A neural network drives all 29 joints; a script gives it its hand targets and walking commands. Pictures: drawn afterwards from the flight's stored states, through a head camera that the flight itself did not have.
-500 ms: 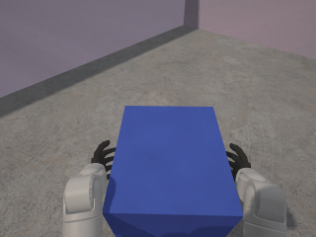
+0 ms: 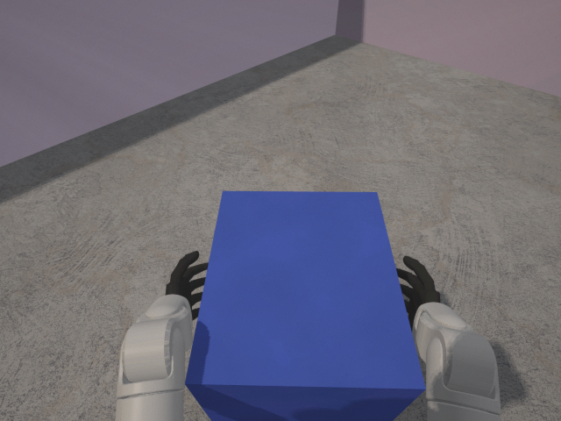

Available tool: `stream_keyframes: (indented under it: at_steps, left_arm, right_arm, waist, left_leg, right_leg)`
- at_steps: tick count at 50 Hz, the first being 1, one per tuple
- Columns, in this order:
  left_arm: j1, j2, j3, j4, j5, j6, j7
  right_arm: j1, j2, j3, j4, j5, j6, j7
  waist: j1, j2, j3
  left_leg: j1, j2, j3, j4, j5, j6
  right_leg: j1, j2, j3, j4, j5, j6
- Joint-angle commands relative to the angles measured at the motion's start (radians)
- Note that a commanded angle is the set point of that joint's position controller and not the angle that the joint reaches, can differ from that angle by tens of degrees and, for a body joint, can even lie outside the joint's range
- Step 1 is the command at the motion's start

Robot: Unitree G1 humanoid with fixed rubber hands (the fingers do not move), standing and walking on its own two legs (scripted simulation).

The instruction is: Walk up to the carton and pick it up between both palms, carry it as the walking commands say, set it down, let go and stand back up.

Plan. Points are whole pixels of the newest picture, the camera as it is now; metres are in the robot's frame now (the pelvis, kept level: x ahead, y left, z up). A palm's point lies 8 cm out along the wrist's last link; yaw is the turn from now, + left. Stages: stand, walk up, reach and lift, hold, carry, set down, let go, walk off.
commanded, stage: carry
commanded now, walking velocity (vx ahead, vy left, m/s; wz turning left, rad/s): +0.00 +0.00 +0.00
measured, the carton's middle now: (298, 314) +0.28 +0.00 +0.00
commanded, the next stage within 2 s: hold in 1.10 s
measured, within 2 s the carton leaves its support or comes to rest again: neither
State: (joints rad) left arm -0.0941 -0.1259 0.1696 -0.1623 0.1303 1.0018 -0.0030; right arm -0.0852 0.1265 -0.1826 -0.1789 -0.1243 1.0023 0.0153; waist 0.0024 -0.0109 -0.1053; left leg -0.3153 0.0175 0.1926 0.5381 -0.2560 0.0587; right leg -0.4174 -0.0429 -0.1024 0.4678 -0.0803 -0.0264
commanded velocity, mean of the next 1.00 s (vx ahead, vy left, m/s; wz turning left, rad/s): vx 0.00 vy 0.00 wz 0.00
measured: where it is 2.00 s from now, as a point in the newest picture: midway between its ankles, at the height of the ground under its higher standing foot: outside the picture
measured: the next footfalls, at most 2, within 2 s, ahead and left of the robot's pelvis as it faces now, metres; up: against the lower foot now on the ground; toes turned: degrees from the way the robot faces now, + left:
none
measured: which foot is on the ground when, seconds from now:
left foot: down 0.00-1.00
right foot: down 0.00-1.00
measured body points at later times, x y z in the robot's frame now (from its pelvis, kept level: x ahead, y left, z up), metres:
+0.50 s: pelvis +0.04 +0.02 +0.00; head +0.02 +0.03 +0.45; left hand +0.31 +0.19 +0.04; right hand +0.31 -0.14 +0.05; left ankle +0.02 +0.08 -0.73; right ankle +0.10 -0.11 -0.73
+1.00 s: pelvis +0.04 +0.02 +0.00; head +0.02 +0.02 +0.45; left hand +0.31 +0.19 +0.04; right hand +0.32 -0.14 +0.05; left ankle +0.02 +0.08 -0.73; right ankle +0.10 -0.11 -0.73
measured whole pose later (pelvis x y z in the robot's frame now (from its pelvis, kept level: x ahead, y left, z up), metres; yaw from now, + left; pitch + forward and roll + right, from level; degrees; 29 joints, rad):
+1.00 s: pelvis +0.04 +0.02 +0.00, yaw +0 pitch +1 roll +0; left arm -0.08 -0.13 0.16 -0.12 0.16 0.89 -0.01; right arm -0.09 0.13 -0.19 -0.11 -0.14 0.89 0.03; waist 0.00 0.00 -0.08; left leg -0.25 0.00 0.19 0.56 -0.33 0.07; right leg -0.37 -0.06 -0.10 0.53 -0.17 0.01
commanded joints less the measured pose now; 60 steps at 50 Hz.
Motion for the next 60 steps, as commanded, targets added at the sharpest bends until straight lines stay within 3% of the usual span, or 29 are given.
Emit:
stream_keyframes:
  at_steps: [1, 10, 20, 55, 56, 57, 60]
  left_arm:
    - [-0.46, -0.707, -0.637, -0.098, -0.255, -0.026, -0.18]
    - [-0.444, -0.695, -0.635, -0.105, -0.241, -0.045, -0.172]
    - [-0.442, -0.684, -0.622, -0.103, -0.226, -0.071, -0.171]
    - [-0.423, -0.639, -0.59, -0.077, -0.188, -0.15, -0.152]
    - [-0.257, -0.609, -0.468, 0.15, -0.109, -0.17, -0.14]
    - [-0.268, -0.545, -0.447, 0.107, -0.071, -0.237, -0.121]
    - [-0.276, -0.521, -0.507, 0.005, -0.089, -0.322, -0.08]
  right_arm:
    - [-0.482, 0.721, 0.628, -0.094, 0.25, -0.035, 0.179]
    - [-0.466, 0.7, 0.616, -0.093, 0.238, -0.051, 0.176]
    - [-0.455, 0.681, 0.593, -0.079, 0.216, -0.074, 0.17]
    - [-0.439, 0.629, 0.558, -0.043, 0.184, -0.144, 0.152]
    - [-0.248, 0.507, 0.451, 0.131, 0.069, -0.169, 0.141]
    - [-0.269, 0.424, 0.426, 0.07, 0.04, -0.224, 0.121]
    - [-0.31, 0.394, 0.467, -0.041, 0.103, -0.293, 0.11]
  waist:
    - [0.003, 0.0, -0.209]
    - [0.004, 0.018, -0.221]
    - [0.004, 0.028, -0.224]
    - [0.001, 0.014, -0.212]
    - [0.036, 0.077, -0.001]
    - [-0.006, 0.063, -0.024]
    - [-0.023, 0.041, -0.122]
  left_leg:
    - [0.024, 0.138, -0.169, -0.148, -0.076, -0.01]
    - [0.081, 0.145, -0.159, -0.116, 0.107, -0.013]
    - [0.121, 0.15, -0.153, -0.085, 0.242, -0.015]
    - [0.097, 0.14, -0.157, -0.106, 0.146, -0.012]
    - [0.05, -0.048, -0.274, -0.168, 0.212, -0.028]
    - [0.101, -0.034, -0.312, -0.167, 0.252, -0.029]
    - [0.29, -0.013, -0.36, -0.142, 0.444, -0.036]
  right_leg:
    - [0.143, -0.105, 0.136, -0.063, -0.099, -0.008]
    - [0.151, -0.097, 0.104, -0.001, 0.021, -0.013]
    - [0.147, -0.088, 0.087, 0.035, 0.054, -0.015]
    - [0.169, -0.101, 0.101, 0.014, 0.03, -0.015]
    - [0.347, 0.123, 0.176, -0.029, 0.044, -0.04]
    - [0.373, 0.115, 0.195, -0.053, 0.062, -0.035]
    - [0.345, 0.126, 0.192, -0.063, 0.128, -0.017]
